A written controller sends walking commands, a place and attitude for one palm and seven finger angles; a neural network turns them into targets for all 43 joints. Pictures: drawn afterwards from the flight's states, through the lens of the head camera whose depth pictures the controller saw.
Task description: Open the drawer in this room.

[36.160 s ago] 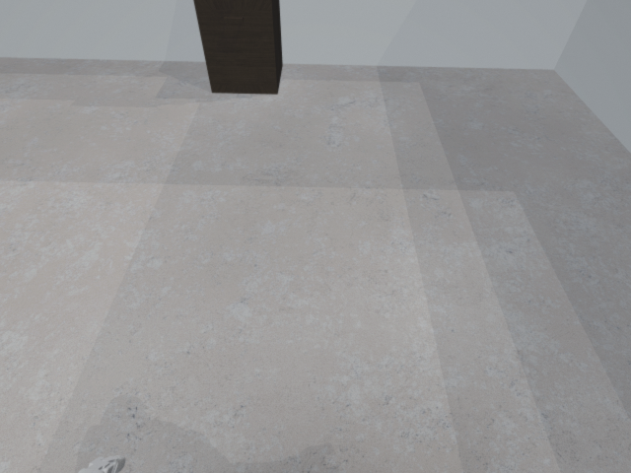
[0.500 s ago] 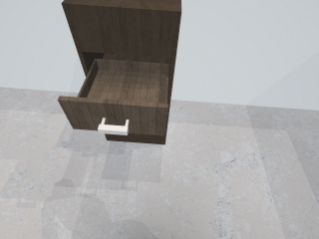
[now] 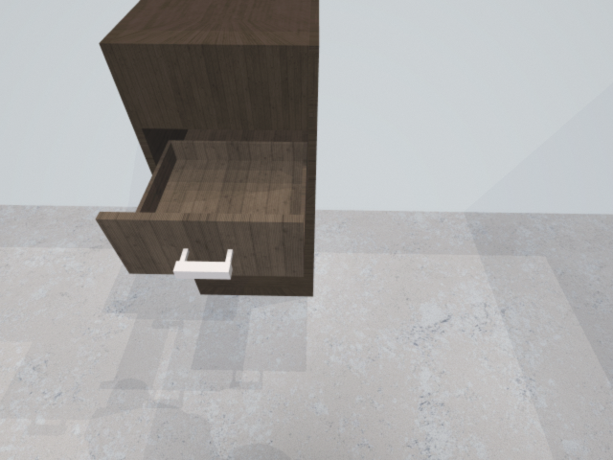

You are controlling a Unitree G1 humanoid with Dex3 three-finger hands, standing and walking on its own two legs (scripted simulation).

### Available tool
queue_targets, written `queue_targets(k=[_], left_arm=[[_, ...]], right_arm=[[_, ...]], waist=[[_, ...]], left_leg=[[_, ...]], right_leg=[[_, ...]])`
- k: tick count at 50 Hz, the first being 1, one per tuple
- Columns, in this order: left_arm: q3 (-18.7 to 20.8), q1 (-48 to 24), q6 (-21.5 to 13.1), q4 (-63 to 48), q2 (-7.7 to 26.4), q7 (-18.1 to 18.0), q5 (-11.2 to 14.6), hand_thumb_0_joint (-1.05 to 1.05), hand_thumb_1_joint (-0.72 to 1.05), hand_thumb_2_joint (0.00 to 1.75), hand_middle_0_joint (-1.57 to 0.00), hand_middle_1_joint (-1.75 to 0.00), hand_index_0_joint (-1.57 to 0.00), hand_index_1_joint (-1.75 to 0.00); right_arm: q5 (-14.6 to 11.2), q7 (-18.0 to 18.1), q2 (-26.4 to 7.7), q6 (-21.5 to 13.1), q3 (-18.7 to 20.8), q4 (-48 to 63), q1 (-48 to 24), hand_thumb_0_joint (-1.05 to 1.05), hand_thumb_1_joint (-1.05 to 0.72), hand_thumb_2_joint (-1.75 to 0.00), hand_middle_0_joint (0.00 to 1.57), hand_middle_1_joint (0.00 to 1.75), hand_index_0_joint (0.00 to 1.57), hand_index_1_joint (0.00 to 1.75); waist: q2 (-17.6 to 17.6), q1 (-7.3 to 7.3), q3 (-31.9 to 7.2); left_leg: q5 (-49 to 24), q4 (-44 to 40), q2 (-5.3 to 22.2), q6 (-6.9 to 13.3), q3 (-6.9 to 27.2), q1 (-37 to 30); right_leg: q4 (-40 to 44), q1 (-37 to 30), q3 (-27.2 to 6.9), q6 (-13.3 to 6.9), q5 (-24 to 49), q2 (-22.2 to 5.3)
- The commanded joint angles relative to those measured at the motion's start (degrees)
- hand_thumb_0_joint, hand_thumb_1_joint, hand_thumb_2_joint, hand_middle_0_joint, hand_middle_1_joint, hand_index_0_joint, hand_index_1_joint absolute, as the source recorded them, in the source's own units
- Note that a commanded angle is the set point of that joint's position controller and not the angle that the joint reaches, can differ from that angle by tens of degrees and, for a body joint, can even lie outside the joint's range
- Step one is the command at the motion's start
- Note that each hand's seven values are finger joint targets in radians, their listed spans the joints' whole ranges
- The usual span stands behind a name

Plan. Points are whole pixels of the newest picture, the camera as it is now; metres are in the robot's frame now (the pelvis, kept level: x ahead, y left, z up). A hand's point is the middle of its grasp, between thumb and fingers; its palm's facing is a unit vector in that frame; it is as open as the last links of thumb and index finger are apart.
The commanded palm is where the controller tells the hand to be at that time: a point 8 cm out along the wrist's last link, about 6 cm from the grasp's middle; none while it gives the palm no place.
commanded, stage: let the arm hang, fingers relaxed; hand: left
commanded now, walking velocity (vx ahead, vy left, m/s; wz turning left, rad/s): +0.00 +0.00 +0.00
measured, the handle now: (205, 261) +0.49 +0.23 -0.12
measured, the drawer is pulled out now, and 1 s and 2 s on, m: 0.29 0.29 0.29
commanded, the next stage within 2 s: look to check the result in 0.12 s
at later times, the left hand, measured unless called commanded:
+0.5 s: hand out of the picture -0.01 +0.15 -0.17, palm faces +0.04 -0.98 -0.18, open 7.4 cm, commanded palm none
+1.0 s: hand out of the picture +0.00 +0.15 -0.17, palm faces +0.04 -0.98 -0.18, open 7.4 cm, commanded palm none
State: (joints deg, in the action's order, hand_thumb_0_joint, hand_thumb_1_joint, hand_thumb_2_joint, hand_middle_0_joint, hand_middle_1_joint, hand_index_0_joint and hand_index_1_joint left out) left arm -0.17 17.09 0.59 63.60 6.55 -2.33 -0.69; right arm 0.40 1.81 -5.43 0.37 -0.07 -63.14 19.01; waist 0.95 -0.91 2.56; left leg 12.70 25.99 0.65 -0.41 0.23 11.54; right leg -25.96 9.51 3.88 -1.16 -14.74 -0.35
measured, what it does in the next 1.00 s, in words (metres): stands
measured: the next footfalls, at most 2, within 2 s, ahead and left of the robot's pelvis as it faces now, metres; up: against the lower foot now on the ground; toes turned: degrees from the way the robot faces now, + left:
right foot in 1.98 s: +0.05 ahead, -0.13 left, +0.00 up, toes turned +16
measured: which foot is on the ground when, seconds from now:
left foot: down 0.00-1.00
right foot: down 0.00-1.00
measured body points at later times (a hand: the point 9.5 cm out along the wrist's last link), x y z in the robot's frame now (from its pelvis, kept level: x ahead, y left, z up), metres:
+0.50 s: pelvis +0.01 -0.01 +0.00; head +0.03 -0.01 +0.45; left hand -0.01 +0.20 -0.16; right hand -0.01 -0.21 -0.16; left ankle +0.02 +0.13 -0.74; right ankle -0.01 -0.10 -0.74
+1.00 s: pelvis +0.01 -0.01 +0.00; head +0.03 -0.01 +0.45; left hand +0.00 +0.21 -0.16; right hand -0.01 -0.21 -0.16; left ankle +0.02 +0.13 -0.74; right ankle -0.01 -0.10 -0.74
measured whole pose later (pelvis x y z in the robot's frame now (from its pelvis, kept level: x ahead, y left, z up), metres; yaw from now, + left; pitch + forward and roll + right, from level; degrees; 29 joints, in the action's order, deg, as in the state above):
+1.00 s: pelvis +0.01 -0.01 +0.00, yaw +0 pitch -2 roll +0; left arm 0.5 17.1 0.2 64.5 6.7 -2.2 -0.3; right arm 0.2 2.5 -6.2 0.3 0.3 -64.2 18.0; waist 0.8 -0.5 4.1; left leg 13.0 24.0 1.3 -1.1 0.7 9.0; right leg -23.0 6.4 4.3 -1.7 -14.6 0.4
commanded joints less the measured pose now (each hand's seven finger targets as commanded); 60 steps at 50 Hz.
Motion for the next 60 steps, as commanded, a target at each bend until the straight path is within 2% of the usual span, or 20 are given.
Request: queue_targets(k=[1,8,16,17,23,26,28,31,32,36,37,39,42,46,52,56,60], left_arm=[[1.4,6.3,-0.9,-0.5,5.8,-0.1,0.2,0.00,0.90,0.90,-0.20,-0.30,-0.20,-0.30],[1.5,5.6,-1.0,-0.5,5.7,-0.2,0.3,0.00,0.90,0.90,-0.20,-0.30,-0.20,-0.30],[1.5,5.3,-0.9,0.1,5.9,-0.1,0.3,0.00,0.90,0.90,-0.20,-0.30,-0.20,-0.30],[1.6,5.5,-1.0,0.2,5.8,-0.1,0.3,0.00,0.90,0.90,-0.20,-0.30,-0.20,-0.30],[1.5,5.7,-1.0,0.4,5.7,-0.1,0.3,0.00,0.90,0.90,-0.20,-0.30,-0.20,-0.30],[1.6,5.7,-1.0,0.4,5.9,-0.1,0.3,0.00,0.90,0.90,-0.20,-0.30,-0.20,-0.30],[1.5,5.5,-1.0,0.4,5.7,-0.2,0.3,0.00,0.90,0.90,-0.20,-0.30,-0.20,-0.30],[1.6,5.5,-1.0,0.4,5.8,-0.1,0.3,0.00,0.90,0.90,-0.20,-0.30,-0.20,-0.30],[1.6,5.8,-1.1,0.3,5.6,-0.2,0.3,0.00,0.90,0.90,-0.20,-0.30,-0.20,-0.30],[1.6,5.7,-1.1,0.4,5.8,-0.1,0.3,0.00,0.90,0.90,-0.20,-0.30,-0.20,-0.30],[1.7,5.8,-1.1,0.5,5.6,-0.2,0.3,0.00,0.90,0.90,-0.20,-0.30,-0.20,-0.30],[1.7,5.5,-1.0,0.3,5.7,-0.2,0.3,0.00,0.90,0.90,-0.20,-0.30,-0.20,-0.30],[1.8,5.7,-1.1,0.5,5.5,-0.2,0.3,0.00,0.90,0.90,-0.20,-0.30,-0.20,-0.30],[1.8,5.6,-1.0,0.5,5.6,-0.1,0.3,0.00,0.90,0.90,-0.20,-0.30,-0.20,-0.30],[1.8,6.0,-1.1,0.5,5.4,-0.2,0.3,0.00,0.90,0.90,-0.20,-0.30,-0.20,-0.30],[1.8,6.1,-1.1,0.7,5.6,-0.1,0.3,0.00,0.90,0.90,-0.20,-0.30,-0.20,-0.30],[1.7,6.1,-1.0,0.8,5.6,-0.1,0.3,0.00,0.90,0.90,-0.20,-0.30,-0.20,-0.30]], right_arm=[[0.2,0.6,-4.4,-0.4,0.6,0.5,5.6,0.00,-0.90,-0.90,0.20,0.30,0.20,0.30],[0.2,0.8,-5.0,-0.3,0.7,0.5,5.2,0.00,-0.90,-0.90,0.20,0.30,0.20,0.30],[0.1,0.9,-5.6,-0.3,0.6,0.2,4.7,0.00,-0.90,-0.90,0.20,0.30,0.20,0.30],[0.0,0.9,-5.6,-0.3,0.7,0.4,4.6,0.00,-0.90,-0.90,0.20,0.30,0.20,0.30],[0.1,0.9,-5.5,-0.2,0.7,0.2,4.3,0.00,-0.90,-0.90,0.20,0.30,0.20,0.30],[0.1,1.0,-5.5,-0.3,0.7,0.0,4.4,0.00,-0.90,-0.90,0.20,0.30,0.20,0.30],[0.1,1.0,-5.5,-0.2,0.8,0.1,4.2,0.00,-0.90,-0.90,0.20,0.30,0.20,0.30],[0.1,1.0,-5.5,-0.2,0.7,-0.1,4.3,0.00,-0.90,-0.90,0.20,0.30,0.20,0.30],[0.0,1.0,-5.4,-0.3,0.8,0.1,4.2,0.00,-0.90,-0.90,0.20,0.30,0.20,0.30],[0.1,1.0,-5.3,-0.2,0.8,-0.1,4.3,0.00,-0.90,-0.90,0.20,0.30,0.20,0.30],[0.0,1.0,-5.3,-0.2,0.8,0.0,4.2,0.00,-0.90,-0.90,0.20,0.30,0.20,0.30],[0.1,1.0,-5.4,-0.2,0.8,-0.2,4.4,0.00,-0.90,-0.90,0.20,0.30,0.20,0.30],[0.0,1.0,-5.4,-0.4,0.9,-0.1,4.2,0.00,-0.90,-0.90,0.20,0.30,0.20,0.30],[0.1,1.1,-5.3,-0.4,0.9,-0.2,4.3,0.00,-0.90,-0.90,0.20,0.30,0.20,0.30],[0.0,1.1,-5.3,-0.4,1.0,-0.2,4.4,0.00,-0.90,-0.90,0.20,0.30,0.20,0.30],[0.1,1.1,-5.2,-0.4,1.0,-0.5,4.4,0.00,-0.90,-0.90,0.20,0.30,0.20,0.30],[0.1,1.0,-5.2,-0.3,0.9,-0.6,4.5,0.00,-0.90,-0.90,0.20,0.30,0.20,0.30]], waist=[[-0.6,0.75,4.0],[-0.6,0.45,3.7],[-0.4,0.53,3.6],[-2.0,0.56,3.4],[-0.2,0.56,3.4],[-0.5,0.57,2.9],[-1.5,0.53,3.9],[-0.1,0.47,3.7],[-1.4,0.62,3.6],[-0.7,0.55,4.0],[-2.0,0.64,3.9],[-0.3,0.53,4.0],[-1.0,0.73,3.6],[-0.1,0.64,3.9],[-1.2,0.77,3.6],[0.1,0.73,3.9],[-0.4,0.73,5.0]], left_leg=[[-6.1,-4.0,3.7,2.6,3.3,1.2],[-8.5,-3.9,4.2,2.5,3.0,-0.6],[-7.2,-4.6,4.3,2.3,2.9,-1.0],[-7.7,-4.5,4.4,2.4,3.1,-1.5],[-7.8,-4.5,4.3,2.3,2.8,-1.8],[-8.5,-4.4,4.3,2.3,2.7,-1.9],[-8.2,-4.5,4.4,2.3,2.8,-1.7],[-7.9,-4.7,4.3,2.2,2.9,-1.6],[-8.6,-4.6,4.5,2.3,2.9,-2.1],[-7.8,-4.6,4.2,2.2,2.8,-1.5],[-8.2,-4.6,4.4,2.3,2.9,-1.8],[-8.3,-4.7,4.3,2.2,2.8,-1.5],[-9.0,-4.9,4.5,2.3,3.1,-2.1],[-8.5,-5.0,4.3,2.3,3.0,-1.7],[-9.1,-4.9,4.4,2.3,2.9,-2.1],[-8.1,-5.1,4.2,2.2,2.9,-1.8],[-7.0,-5.6,4.2,2.2,3.0,-1.2]], right_leg=[[6.8,1.9,-5.2,-1.9,5.2,-5.3],[7.0,1.0,-4.8,-2.0,8.8,-5.2],[7.9,0.4,-5.0,-1.9,6.6,-5.1],[7.9,0.9,-4.8,-1.9,6.9,-5.0],[8.1,0.7,-5.0,-1.9,6.9,-5.2],[7.9,-0.1,-4.8,-1.9,8.4,-5.3],[8.0,0.4,-4.6,-1.9,7.9,-5.1],[8.1,0.3,-5.1,-1.9,7.4,-5.1],[8.0,0.5,-4.6,-1.9,8.2,-5.0],[8.3,0.1,-4.9,-1.9,7.5,-5.1],[8.2,0.4,-4.5,-1.9,7.7,-5.0],[8.1,0.0,-4.6,-1.9,7.5,-5.1],[7.9,0.2,-4.4,-1.9,8.0,-4.9],[8.0,-0.2,-4.5,-1.9,7.7,-5.0],[8.0,-0.2,-4.3,-1.9,8.4,-4.9],[8.3,-0.3,-4.6,-1.9,7.0,-5.1],[8.4,0.5,-4.4,-1.8,5.3,-4.9]])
